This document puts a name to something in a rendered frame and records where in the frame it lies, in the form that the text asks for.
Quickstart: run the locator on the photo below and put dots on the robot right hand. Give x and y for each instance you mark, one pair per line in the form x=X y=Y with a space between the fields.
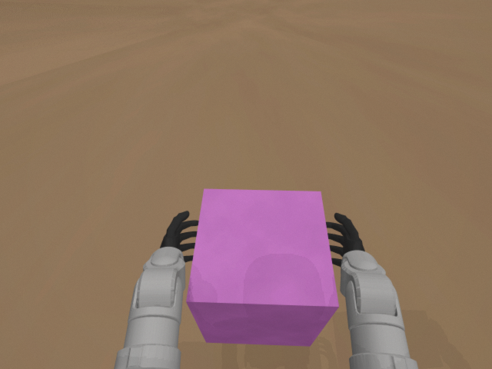
x=350 y=239

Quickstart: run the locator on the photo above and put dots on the robot left hand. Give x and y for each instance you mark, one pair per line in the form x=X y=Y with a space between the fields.
x=174 y=237

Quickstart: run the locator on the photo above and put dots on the left robot forearm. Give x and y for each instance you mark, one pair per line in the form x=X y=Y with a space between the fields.
x=151 y=340

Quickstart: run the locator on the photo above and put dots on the right robot forearm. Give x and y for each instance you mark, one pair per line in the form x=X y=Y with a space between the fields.
x=374 y=315

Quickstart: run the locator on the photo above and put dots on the carton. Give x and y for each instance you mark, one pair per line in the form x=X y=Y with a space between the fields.
x=262 y=271

